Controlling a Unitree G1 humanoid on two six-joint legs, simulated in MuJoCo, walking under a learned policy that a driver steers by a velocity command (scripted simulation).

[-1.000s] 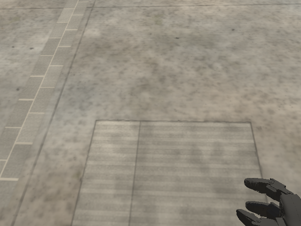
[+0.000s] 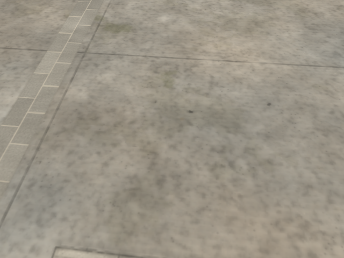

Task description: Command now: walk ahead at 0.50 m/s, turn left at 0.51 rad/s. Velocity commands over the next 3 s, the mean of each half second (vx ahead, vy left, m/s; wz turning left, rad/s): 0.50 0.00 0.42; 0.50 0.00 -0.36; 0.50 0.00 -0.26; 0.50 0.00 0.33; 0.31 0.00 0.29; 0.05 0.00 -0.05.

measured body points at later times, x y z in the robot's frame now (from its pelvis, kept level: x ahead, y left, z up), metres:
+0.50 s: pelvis +0.29 +0.03 +0.00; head +0.33 +0.04 +0.45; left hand +0.46 +0.31 -0.09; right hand +0.41 -0.23 -0.12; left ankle +0.20 +0.09 -0.74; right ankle +0.52 -0.09 -0.70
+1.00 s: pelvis +0.58 +0.03 +0.01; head +0.62 +0.01 +0.46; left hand +0.62 +0.31 -0.10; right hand +0.82 -0.20 -0.07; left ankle +0.76 +0.21 -0.69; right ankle +0.53 -0.05 -0.74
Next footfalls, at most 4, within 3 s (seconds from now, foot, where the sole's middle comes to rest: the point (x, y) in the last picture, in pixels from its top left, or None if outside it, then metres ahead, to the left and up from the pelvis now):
0.12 left None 0.24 0.10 -0.77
0.62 right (208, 240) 0.57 -0.05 -0.77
1.12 left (162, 182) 0.82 0.16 -0.77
1.58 right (226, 147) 1.02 -0.13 -0.77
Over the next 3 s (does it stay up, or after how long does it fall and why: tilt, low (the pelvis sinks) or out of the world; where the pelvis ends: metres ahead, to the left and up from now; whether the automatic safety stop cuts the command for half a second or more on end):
stays up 1.38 0.09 0.00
